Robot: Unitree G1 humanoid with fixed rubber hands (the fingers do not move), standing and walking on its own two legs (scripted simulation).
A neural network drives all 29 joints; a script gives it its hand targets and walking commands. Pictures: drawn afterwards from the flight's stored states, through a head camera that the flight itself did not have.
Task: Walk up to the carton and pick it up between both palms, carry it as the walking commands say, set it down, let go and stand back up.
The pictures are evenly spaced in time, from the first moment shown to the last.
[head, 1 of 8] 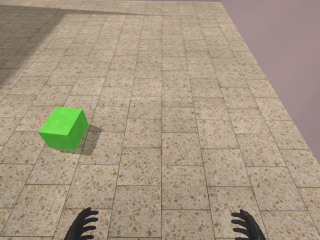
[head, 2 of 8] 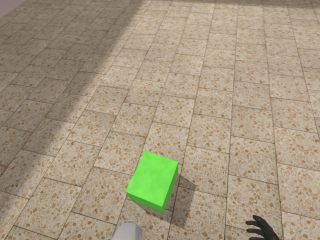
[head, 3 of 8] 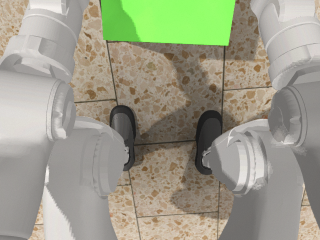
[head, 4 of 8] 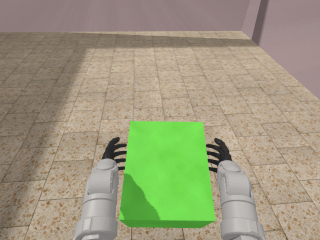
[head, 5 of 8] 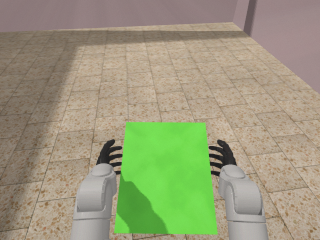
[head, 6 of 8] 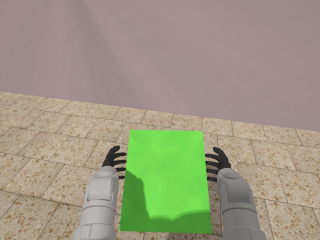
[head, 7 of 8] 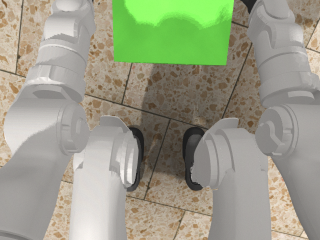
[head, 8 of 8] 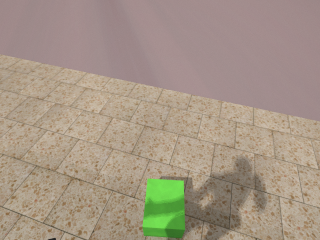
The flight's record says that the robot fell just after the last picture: no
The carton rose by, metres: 0.70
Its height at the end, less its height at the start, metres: +0.00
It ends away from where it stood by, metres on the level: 1.05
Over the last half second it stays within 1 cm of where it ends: yes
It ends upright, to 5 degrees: yes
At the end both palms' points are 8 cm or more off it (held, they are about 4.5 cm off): yes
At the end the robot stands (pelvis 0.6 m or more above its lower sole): yes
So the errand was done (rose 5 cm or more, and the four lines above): yes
